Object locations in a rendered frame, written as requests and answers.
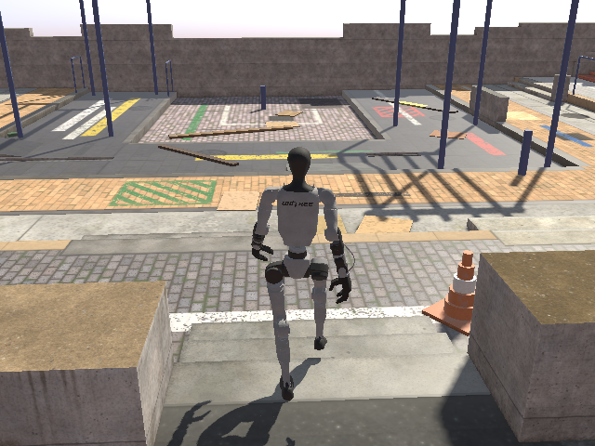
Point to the right robot thigh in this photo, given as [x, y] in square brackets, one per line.
[319, 273]

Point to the left robot hand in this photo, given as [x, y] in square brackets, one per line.
[265, 248]

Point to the right robot upper arm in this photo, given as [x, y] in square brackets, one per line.
[327, 197]

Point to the left robot upper arm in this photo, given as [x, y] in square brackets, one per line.
[268, 197]

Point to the right robot forearm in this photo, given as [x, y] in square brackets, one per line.
[337, 248]

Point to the left robot forearm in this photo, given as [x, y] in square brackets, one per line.
[257, 240]

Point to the right robot hand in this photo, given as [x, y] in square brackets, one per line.
[346, 285]

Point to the humanoid robot head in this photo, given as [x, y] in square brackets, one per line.
[299, 160]

